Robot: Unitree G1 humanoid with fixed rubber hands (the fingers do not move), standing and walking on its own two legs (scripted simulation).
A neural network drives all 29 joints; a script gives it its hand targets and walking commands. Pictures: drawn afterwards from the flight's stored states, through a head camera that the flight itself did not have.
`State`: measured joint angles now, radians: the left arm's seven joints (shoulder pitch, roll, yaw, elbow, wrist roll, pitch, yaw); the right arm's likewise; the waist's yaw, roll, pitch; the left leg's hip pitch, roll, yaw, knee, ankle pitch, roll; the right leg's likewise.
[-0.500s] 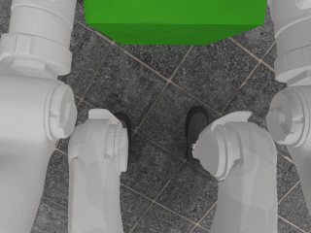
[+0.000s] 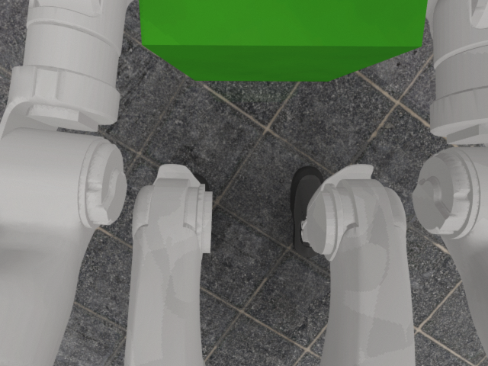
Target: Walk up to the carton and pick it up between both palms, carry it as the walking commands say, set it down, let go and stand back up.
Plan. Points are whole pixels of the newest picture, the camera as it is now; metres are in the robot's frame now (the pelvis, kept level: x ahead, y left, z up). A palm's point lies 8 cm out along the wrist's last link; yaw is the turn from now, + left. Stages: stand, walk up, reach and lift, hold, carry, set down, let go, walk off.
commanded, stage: reach and lift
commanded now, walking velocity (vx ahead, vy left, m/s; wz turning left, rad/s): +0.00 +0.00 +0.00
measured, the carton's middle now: out of the picture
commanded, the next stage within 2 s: none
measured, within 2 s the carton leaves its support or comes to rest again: neither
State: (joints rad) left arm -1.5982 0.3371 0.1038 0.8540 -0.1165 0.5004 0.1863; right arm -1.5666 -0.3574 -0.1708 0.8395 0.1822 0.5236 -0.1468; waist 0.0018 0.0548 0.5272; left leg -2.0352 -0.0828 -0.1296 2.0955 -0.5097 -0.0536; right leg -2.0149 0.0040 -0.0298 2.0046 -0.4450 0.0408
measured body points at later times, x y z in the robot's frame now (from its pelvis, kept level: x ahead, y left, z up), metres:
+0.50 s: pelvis -0.01 +0.00 +0.05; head +0.34 +0.02 +0.32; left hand +0.57 +0.17 -0.05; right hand +0.56 -0.15 -0.06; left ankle +0.14 +0.13 -0.37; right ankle +0.17 -0.13 -0.37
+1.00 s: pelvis +0.00 +0.00 +0.11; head +0.33 +0.02 +0.39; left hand +0.54 +0.17 +0.00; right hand +0.54 -0.15 -0.01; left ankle +0.14 +0.13 -0.37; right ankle +0.17 -0.13 -0.37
